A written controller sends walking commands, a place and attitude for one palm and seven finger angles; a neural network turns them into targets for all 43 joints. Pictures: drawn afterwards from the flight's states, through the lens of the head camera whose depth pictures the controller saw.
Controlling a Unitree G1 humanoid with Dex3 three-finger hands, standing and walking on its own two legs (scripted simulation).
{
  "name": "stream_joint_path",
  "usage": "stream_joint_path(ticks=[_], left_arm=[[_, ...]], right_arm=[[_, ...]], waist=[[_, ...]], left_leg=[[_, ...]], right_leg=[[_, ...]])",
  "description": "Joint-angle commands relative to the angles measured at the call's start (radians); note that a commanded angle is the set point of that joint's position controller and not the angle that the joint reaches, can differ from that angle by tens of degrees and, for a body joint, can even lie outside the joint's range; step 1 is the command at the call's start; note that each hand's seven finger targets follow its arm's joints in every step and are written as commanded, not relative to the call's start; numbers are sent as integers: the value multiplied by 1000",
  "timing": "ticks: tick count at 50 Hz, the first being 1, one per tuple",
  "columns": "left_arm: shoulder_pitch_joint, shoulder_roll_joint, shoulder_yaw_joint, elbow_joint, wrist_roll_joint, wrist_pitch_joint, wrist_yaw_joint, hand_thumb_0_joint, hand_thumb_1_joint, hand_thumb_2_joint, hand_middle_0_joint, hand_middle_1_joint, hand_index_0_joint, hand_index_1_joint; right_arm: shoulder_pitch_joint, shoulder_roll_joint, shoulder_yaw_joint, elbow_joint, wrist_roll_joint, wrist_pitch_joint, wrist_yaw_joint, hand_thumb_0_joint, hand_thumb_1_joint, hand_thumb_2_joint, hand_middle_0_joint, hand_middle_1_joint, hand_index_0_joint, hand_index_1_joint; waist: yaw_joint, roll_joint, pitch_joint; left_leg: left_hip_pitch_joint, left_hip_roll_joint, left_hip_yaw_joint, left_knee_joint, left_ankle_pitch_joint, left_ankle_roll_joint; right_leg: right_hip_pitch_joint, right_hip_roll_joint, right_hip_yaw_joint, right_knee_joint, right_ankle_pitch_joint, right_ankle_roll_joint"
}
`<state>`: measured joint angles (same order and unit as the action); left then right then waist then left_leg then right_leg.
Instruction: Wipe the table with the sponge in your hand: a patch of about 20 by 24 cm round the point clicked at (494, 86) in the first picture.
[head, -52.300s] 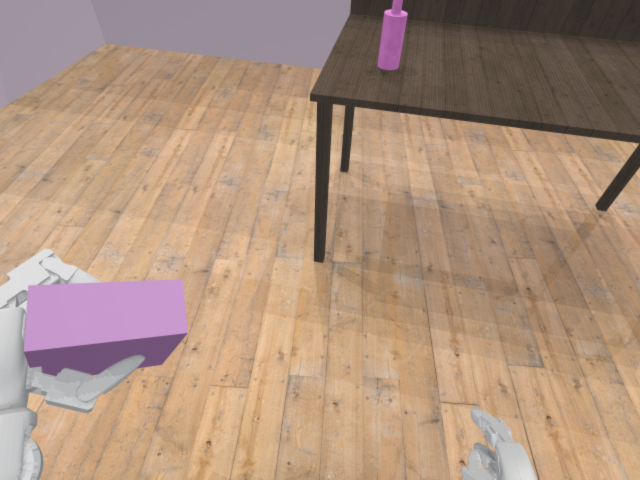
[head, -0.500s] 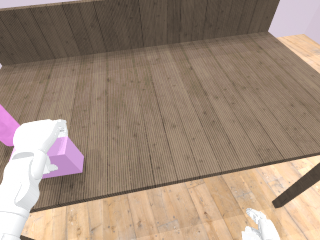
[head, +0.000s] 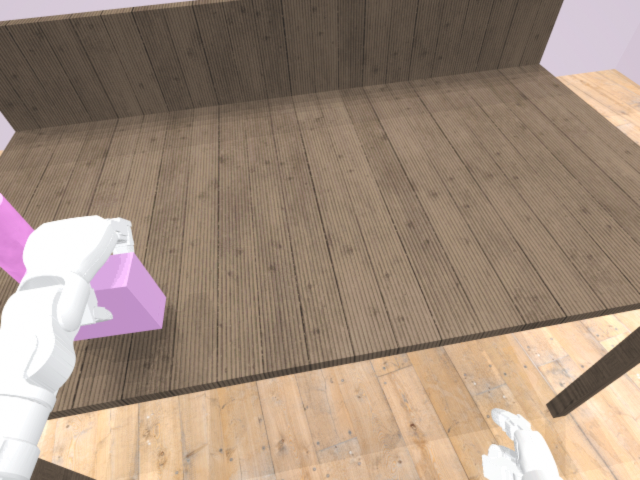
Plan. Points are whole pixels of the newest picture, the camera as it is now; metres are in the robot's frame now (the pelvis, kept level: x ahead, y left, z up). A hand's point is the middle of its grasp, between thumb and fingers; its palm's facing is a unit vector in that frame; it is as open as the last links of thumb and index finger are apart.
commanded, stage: lift the sponge slowly off the table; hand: left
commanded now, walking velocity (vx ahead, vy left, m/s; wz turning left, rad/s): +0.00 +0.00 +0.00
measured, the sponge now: (106, 305) +0.30 +0.34 +0.04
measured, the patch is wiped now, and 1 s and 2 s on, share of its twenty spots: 0.95 0.95 0.95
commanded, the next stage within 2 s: bring the sponge back beside the body in 1.14 s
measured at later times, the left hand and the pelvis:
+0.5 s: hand (87, 255) +0.31 +0.32 +0.13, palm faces -0.02 +0.00 -1.00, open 9.2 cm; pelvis +0.00 +0.00 +0.00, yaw +0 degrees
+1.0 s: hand (67, 233) +0.31 +0.32 +0.17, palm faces +0.04 +0.02 -1.00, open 9.2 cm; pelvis -0.01 +0.00 +0.00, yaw +0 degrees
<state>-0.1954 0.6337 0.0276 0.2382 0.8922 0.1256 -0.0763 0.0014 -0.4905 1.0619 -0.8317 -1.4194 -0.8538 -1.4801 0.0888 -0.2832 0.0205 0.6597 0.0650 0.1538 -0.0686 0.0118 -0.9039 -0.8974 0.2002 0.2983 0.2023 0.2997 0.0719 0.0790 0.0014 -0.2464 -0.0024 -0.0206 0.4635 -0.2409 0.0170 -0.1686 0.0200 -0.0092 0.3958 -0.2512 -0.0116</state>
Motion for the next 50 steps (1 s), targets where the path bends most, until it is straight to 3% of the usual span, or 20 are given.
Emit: stream_joint_path(ticks=[1, 4, 5, 9, 16, 18, 19, 20, 24, 25, 28, 31, 33, 36, 41, 42, 45, 46, 48, 50], left_arm=[[-313, 376, 234, -248, 11, -29, 48, 0, 100, 1300, -1200, -1600, -1200, -1600], [-270, 356, 229, -230, -2, -20, 54, 0, 100, 1300, -1200, -1600, -1200, -1600], [-295, 347, 222, -262, -13, -21, 51, 0, 100, 1300, -1200, -1600, -1200, -1600], [-311, 338, 188, -186, -8, 22, 38, 0, 100, 1300, -1200, -1600, -1200, -1600], [-354, 348, 185, -298, -19, -4, 3, 0, 100, 1300, -1200, -1600, -1200, -1600], [-295, 320, 175, -265, -26, -2, -4, 0, 100, 1300, -1200, -1600, -1200, -1600], [-322, 335, 184, -257, -23, 0, -6, 0, 100, 1300, -1200, -1600, -1200, -1600], [-356, 361, 209, -284, -30, -4, -6, 0, 100, 1300, -1200, -1600, -1200, -1600], [-364, 371, 209, -256, -14, 21, 7, 0, 100, 1300, -1200, -1600, -1200, -1600], [-378, 414, 251, -295, -19, 21, 8, 0, 100, 1300, -1200, -1600, -1200, -1600], [-339, 368, 208, -260, -21, 52, -1, 0, 100, 1300, -1200, -1600, -1200, -1600], [-365, 366, 190, -262, -25, 73, -23, 0, 100, 1300, -1200, -1600, -1200, -1600], [-375, 333, 148, -230, -28, 84, -47, 0, 100, 1300, -1200, -1600, -1200, -1600], [-436, 366, 160, -305, -21, 70, -67, 0, 100, 1300, -1200, -1600, -1200, -1600], [-427, 392, 198, -363, -30, 31, -73, 0, 100, 1300, -1200, -1600, -1200, -1600], [-412, 374, 190, -322, -32, 30, -70, 0, 100, 1300, -1200, -1600, -1200, -1600], [-418, 448, 266, -344, -40, 33, -59, 0, 100, 1300, -1200, -1600, -1200, -1600], [-438, 443, 251, -340, -29, 42, -53, 0, 100, 1300, -1200, -1600, -1200, -1600], [-424, 422, 233, -299, -36, 58, -49, 0, 100, 1300, -1200, -1600, -1200, -1600], [-413, 449, 260, -286, -44, 76, -58, 0, 100, 1300, -1200, -1600, -1200, -1600]], right_arm=[[-117, -127, -45, -154, -6, -48, -9, 0, -900, -900, 200, 300, 200, 300], [-115, -130, -51, -146, -3, -38, -3, 0, -900, -900, 200, 300, 200, 300], [-141, -126, -41, -166, 1, -45, -1, 0, -900, -900, 200, 300, 200, 300], [-122, -138, -46, -140, 2, -36, -2, 0, -900, -900, 200, 300, 200, 300], [-134, -128, -42, -163, 1, -62, -7, 0, -900, -900, 200, 300, 200, 300], [-129, -128, -44, -156, 1, -52, -7, 0, -900, -900, 200, 300, 200, 300], [-128, -132, -41, -151, 1, -47, -7, 0, -900, -900, 200, 300, 200, 300], [-153, -130, -33, -167, 7, -56, -5, 0, -900, -900, 200, 300, 200, 300], [-139, -131, -36, -155, -2, -46, -3, 0, -900, -900, 200, 300, 200, 300], [-161, -130, -29, -172, 3, -54, 2, 0, -900, -900, 200, 300, 200, 300], [-152, -129, -32, -162, 0, -42, 5, 0, -900, -900, 200, 300, 200, 300], [-161, -131, -24, -165, 1, -48, 7, 0, -900, -900, 200, 300, 200, 300], [-161, -134, -24, -161, 5, -40, 6, 0, -900, -900, 200, 300, 200, 300], [-163, -130, -22, -175, 4, -57, 3, 0, -900, -900, 200, 300, 200, 300], [-158, -120, -18, -181, -1, -67, -2, 0, -900, -900, 200, 300, 200, 300], [-152, -122, -22, -173, -1, -64, -3, 0, -900, -900, 200, 300, 200, 300], [-178, -130, -19, -186, 4, -62, 2, 0, -900, -900, 200, 300, 200, 300], [-159, -124, -17, -181, -5, -62, 2, 0, -900, -900, 200, 300, 200, 300], [-157, -129, -22, -170, -3, -52, 5, 0, -900, -900, 200, 300, 200, 300], [-183, -134, -16, -183, 3, -54, 10, 0, -900, -900, 200, 300, 200, 300]], waist=[[13, 17, -317], [12, 29, -263], [11, 63, -259], [-3, 11, -229], [-3, 33, -317], [-4, 3, -267], [-4, -16, -256], [-1, 9, -255], [13, 16, -261], [20, 30, -275], [16, 13, -259], [8, 23, -268], [-6, 3, -220], [-2, 19, -291], [4, 21, -309], [1, 10, -275], [22, 28, -273], [27, 22, -300], [22, 32, -273], [28, 28, -257]], left_leg=[[163, -33, 6, -28, 342, 41], [148, -24, 6, -36, 337, 35], [152, -26, 4, -45, 319, 35], [138, -24, 6, -49, 287, 36], [197, -26, 1, -40, 341, 41], [179, -24, 2, -48, 327, 40], [172, -23, -1, -57, 310, 38], [176, -22, -4, -63, 301, 38], [168, -25, 1, -64, 327, 33], [174, -25, -7, -69, 338, 32], [165, -24, 2, -66, 338, 30], [167, -24, 3, -68, 323, 31], [153, -22, 1, -75, 288, 32], [187, -26, -3, -69, 317, 36], [207, -28, -4, -64, 348, 37], [198, -25, -3, -65, 342, 35], [187, -25, -10, -75, 336, 33], [181, -27, -4, -76, 350, 29], [174, -21, -1, -77, 340, 25], [159, -25, -7, -78, 318, 25]], right_leg=[[100, 21, 11, -18, 355, -60], [73, 22, 1, -28, 335, -57], [76, 26, 18, -35, 316, -63], [53, 19, 3, -48, 283, -54], [99, 19, 7, -39, 340, -58], [79, 20, -1, -49, 328, -52], [70, 20, -5, -54, 307, -51], [79, 25, 13, -57, 297, -60], [97, 15, 3, -54, 320, -57], [117, 23, 20, -53, 328, -68], [113, 14, 2, -54, 334, -57], [110, 11, 7, -54, 319, -58], [78, 12, -2, -72, 287, -52], [106, 12, 2, -60, 307, -58], [122, 14, 3, -55, 335, -59], [103, 16, -1, -63, 331, -58], [125, 20, 27, -66, 333, -69], [144, 8, 6, -53, 335, -64], [125, 7, 6, -64, 329, -61], [130, 14, 37, -68, 321, -70]])
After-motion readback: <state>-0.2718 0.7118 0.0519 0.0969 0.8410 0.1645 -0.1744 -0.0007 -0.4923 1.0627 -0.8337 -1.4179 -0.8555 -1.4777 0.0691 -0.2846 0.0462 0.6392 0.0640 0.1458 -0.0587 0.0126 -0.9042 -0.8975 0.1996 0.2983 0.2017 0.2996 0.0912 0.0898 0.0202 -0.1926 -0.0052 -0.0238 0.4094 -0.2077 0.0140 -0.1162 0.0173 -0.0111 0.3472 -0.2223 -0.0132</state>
